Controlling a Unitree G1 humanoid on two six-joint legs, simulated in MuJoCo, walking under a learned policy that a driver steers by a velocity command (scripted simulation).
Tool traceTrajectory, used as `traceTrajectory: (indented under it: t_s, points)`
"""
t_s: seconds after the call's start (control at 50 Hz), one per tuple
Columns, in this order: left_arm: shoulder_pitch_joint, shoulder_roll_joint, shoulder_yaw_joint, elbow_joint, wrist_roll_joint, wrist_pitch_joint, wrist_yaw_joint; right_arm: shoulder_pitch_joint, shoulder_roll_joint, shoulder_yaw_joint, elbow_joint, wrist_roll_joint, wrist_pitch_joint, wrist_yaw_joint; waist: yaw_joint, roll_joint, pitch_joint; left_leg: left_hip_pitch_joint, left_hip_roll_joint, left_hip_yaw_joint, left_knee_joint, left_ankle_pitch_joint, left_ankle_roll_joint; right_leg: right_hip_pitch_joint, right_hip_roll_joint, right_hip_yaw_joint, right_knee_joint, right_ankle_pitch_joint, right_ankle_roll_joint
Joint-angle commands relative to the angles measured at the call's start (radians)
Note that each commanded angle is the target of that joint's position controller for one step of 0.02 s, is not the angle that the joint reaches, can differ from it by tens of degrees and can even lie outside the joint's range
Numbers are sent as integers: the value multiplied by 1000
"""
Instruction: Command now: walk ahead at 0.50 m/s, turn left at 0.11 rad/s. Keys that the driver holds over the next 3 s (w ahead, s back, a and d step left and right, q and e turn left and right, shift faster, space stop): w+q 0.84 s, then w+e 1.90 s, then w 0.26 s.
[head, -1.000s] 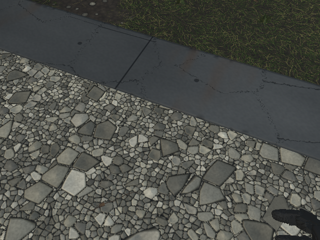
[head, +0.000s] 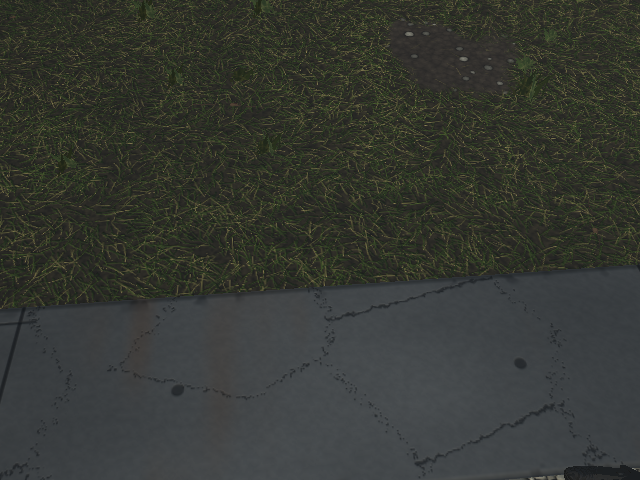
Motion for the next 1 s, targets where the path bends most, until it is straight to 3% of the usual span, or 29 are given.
traceTrajectory:
  t_s: [0.02,0.04,0.06,0.08,0.1,0.16,0.22,0.28,0.32,0.38,0.42,0.44,0.46,0.48,0.5,0.52,0.54,0.56,0.58,0.62,0.68,0.76,0.82,0.88,0.92,0.94,0.96,0.98,1.0]
  points:
    - [93,93,-2,-81,-7,-38,-3,308,-198,-62,19,35,0,12,-112,245,-270,770,381,-829,-252,-336,286,-624,-10,-3,614,-63,20]
    - [-36,138,11,-107,-19,-49,-7,243,-149,-47,3,32,5,9,-127,144,-123,650,349,-699,-264,-335,241,-679,-57,-7,621,22,13]
    - [-110,123,5,-124,-11,-60,-8,206,-143,-43,-11,15,13,5,-121,58,-62,542,306,-598,-272,-236,222,-662,-85,-30,584,82,10]
    - [-145,112,7,-137,8,-70,-10,185,-131,-38,-14,10,19,1,-103,28,-13,463,270,-528,-284,-121,218,-651,-110,-39,507,125,17]
    - [-138,102,9,-141,19,-74,-11,179,-120,-32,-16,3,19,-5,-79,52,-23,426,236,-477,-295,-33,208,-598,-129,-39,444,163,22]
    - [-132,66,2,-146,23,-68,-12,198,-127,-34,-11,15,25,-19,-59,100,-36,371,201,-398,-315,113,222,-547,-124,-72,296,170,64]
    - [-232,36,-11,-170,19,-64,-10,228,-167,-48,2,22,34,-39,-84,85,-8,301,176,-342,-328,141,209,-521,-105,-86,103,308,97]
    - [-328,25,-16,-187,10,-72,-18,272,-170,-51,18,27,49,-52,-117,95,2,253,145,-317,-313,116,175,-445,-70,-85,-58,481,109]
    - [-381,30,-15,-199,3,-80,-26,309,-167,-51,30,31,59,-57,-134,96,4,251,148,-338,-287,96,165,-399,-48,-81,-114,526,108]
    - [-400,56,-2,-208,-3,-88,-34,330,-159,-51,36,35,74,-61,-124,111,1,300,163,-407,-213,77,148,-346,-34,-62,-179,482,86]
    - [-338,79,12,-193,-6,-95,-31,304,-161,-55,26,33,80,-63,-77,133,-12,307,164,-444,-148,99,129,-248,-38,-69,-223,428,54]
    - [-254,100,25,-172,-3,-98,-24,286,-141,-48,17,31,80,-61,-30,128,-55,283,127,-423,-65,139,104,-117,-54,-74,-261,431,24]
    - [-113,147,42,-156,12,-101,-15,268,-92,-31,-4,20,77,-57,38,69,-178,190,80,-361,159,79,71,115,-188,35,-230,403,-39]
    - [4,223,62,-133,22,-85,-10,391,-25,-10,-19,33,68,-59,22,-170,-331,-120,-60,-208,483,-244,-2,462,-411,385,-242,268,-187]
    - [22,174,52,-116,-2,-73,-19,414,-79,-13,-33,40,66,-61,13,-280,-320,-291,-12,-179,663,-477,-13,454,-501,630,-325,51,-226]
    - [-28,103,32,-124,-6,-70,-18,342,-151,-36,-27,42,71,-60,25,-153,-170,-342,41,-191,738,-396,-21,323,-457,524,-354,-17,-189]
    - [-78,77,22,-128,1,-65,-18,273,-156,-40,-40,34,78,-60,16,-81,-74,-328,72,-154,742,-320,-29,194,-411,376,-373,72,-158]
    - [-116,58,15,-119,8,-63,-20,236,-144,-42,-53,23,81,-58,-4,-60,-11,-310,96,-145,704,-264,-34,89,-367,278,-405,166,-147]
    - [-139,41,8,-112,16,-65,-19,235,-128,-45,-58,21,86,-54,-29,-84,10,-276,124,-144,675,-226,-34,24,-337,202,-431,226,-139]
    - [-154,41,11,-96,15,-73,-19,238,-89,-39,-64,30,97,-45,-45,-118,24,-229,144,-117,637,-189,-44,-50,-306,87,-476,325,-143]
    - [-139,82,27,-68,12,-80,-18,175,-67,-32,-97,22,100,-38,-41,-71,29,-261,158,-110,526,-93,-61,-42,-318,-17,-505,461,-165]
    - [-129,117,35,-40,5,-70,-16,89,-48,-18,-121,23,92,-15,-14,-43,32,-218,149,-70,302,111,-45,-12,-296,-161,-497,560,-138]
    - [-84,146,41,-15,-7,-57,-12,-7,-45,-12,-158,25,89,1,19,-37,59,-189,131,-22,191,144,-26,26,-310,-219,-489,565,-118]
    - [-15,163,44,26,-28,-38,-19,-62,-41,-9,-191,21,90,10,23,-32,76,-156,98,-6,111,26,17,96,-348,-221,-449,658,-113]
    - [-16,196,48,45,-38,-25,-21,12,-85,-30,-181,13,87,5,-47,-58,27,-6,40,33,53,-71,53,127,-349,-227,-328,940,-101]
    - [-30,190,39,53,-42,-17,-20,154,-127,-55,-138,10,86,-1,-135,-48,-51,204,6,64,-10,-7,79,84,-314,-265,-163,1027,-78]
    - [-20,150,19,52,-30,-21,-19,310,-188,-82,-92,9,89,-15,-206,-25,-152,498,63,-5,16,57,110,-96,-267,-283,68,881,-40]
    - [71,22,-25,14,-3,-37,-31,391,-304,-99,-82,-5,87,-31,-164,209,-308,860,385,-493,-22,-31,270,-490,-107,-267,493,186,34]
    - [61,75,-15,35,-28,-57,-33,410,-244,-81,-95,-1,81,-25,-201,190,-444,847,483,-750,-168,-99,329,-563,-40,-53,660,-141,35]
